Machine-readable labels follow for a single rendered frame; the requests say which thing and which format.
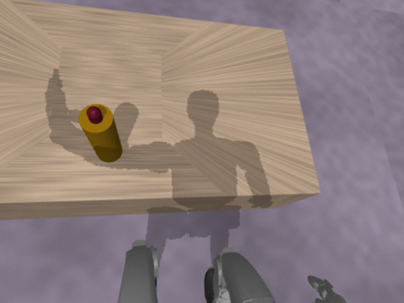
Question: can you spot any bottle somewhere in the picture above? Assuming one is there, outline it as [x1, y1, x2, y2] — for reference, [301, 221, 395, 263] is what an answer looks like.
[78, 104, 122, 163]

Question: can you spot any right robot hand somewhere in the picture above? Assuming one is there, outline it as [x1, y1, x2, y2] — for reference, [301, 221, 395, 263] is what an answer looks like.
[307, 275, 347, 303]

